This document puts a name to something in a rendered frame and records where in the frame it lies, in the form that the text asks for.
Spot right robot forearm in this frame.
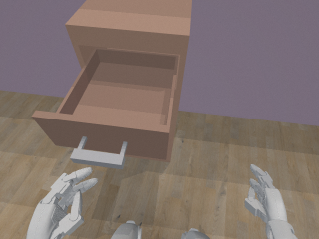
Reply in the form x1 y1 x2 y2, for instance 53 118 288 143
265 219 298 239

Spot drawer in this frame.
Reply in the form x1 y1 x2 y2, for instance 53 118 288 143
32 47 179 160

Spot handle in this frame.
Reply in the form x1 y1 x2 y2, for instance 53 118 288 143
70 136 128 170

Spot robot left hand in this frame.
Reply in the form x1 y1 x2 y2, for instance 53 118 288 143
26 167 98 239

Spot left robot thigh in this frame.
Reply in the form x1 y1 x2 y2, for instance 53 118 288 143
111 223 142 239

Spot cabinet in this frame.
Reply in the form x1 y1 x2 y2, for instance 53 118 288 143
65 0 192 163

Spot robot right hand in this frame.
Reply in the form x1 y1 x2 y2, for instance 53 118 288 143
244 164 288 224

